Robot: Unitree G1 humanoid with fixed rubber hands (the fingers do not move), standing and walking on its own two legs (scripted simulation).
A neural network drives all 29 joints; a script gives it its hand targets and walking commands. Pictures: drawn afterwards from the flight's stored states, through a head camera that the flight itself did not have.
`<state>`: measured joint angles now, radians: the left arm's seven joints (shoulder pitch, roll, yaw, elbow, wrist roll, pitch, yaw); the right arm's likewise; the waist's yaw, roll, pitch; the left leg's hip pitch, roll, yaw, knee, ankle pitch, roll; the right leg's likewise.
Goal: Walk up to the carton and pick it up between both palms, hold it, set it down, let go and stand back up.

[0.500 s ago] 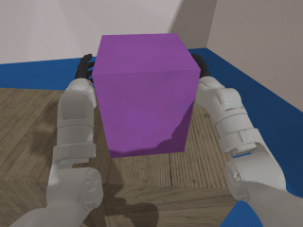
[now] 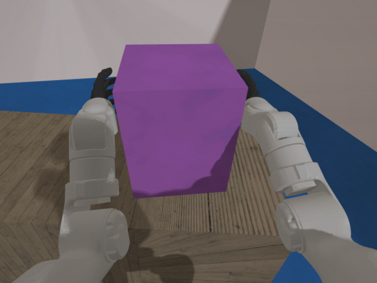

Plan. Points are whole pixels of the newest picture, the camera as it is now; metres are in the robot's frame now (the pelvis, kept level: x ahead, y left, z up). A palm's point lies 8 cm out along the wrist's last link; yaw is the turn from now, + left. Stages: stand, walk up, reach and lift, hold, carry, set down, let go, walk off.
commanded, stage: hold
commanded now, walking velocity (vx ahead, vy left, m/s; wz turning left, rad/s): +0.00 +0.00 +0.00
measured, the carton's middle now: (176, 119) +0.38 +0.01 +0.21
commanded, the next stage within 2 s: none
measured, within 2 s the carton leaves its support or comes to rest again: neither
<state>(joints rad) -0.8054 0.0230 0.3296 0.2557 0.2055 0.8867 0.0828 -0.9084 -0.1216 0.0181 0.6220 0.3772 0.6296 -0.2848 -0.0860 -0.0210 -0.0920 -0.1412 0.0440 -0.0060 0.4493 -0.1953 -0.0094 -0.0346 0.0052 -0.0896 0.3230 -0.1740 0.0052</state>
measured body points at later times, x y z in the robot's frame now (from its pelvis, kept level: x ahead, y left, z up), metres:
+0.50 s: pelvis -0.01 +0.00 +0.00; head -0.07 +0.02 +0.45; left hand +0.40 +0.16 +0.26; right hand +0.40 -0.14 +0.26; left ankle +0.04 +0.12 -0.74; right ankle +0.01 -0.12 -0.74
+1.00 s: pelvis +0.01 +0.00 +0.00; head -0.06 +0.02 +0.44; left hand +0.40 +0.15 +0.25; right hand +0.39 -0.14 +0.25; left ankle +0.04 +0.12 -0.74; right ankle +0.01 -0.12 -0.74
